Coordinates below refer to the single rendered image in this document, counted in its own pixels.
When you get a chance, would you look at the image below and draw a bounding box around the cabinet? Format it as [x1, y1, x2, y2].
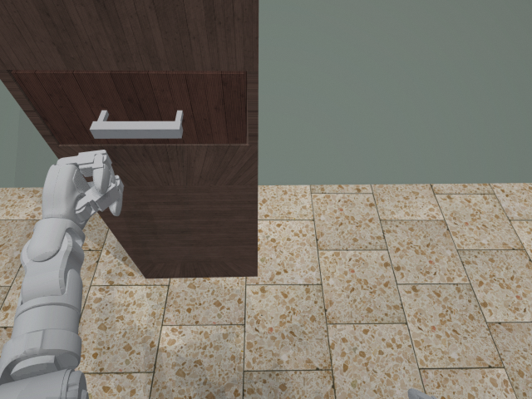
[0, 0, 259, 278]

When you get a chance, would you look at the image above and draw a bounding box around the robot left upper arm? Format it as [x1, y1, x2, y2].
[0, 368, 89, 399]

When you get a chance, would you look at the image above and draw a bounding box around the robot left hand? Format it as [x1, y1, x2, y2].
[42, 150, 124, 230]

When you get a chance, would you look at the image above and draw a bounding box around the drawer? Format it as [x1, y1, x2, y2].
[11, 70, 247, 145]

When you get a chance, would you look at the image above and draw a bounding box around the handle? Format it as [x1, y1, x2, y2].
[90, 111, 184, 139]

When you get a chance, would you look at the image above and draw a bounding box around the left robot forearm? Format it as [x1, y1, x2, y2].
[0, 218, 86, 386]

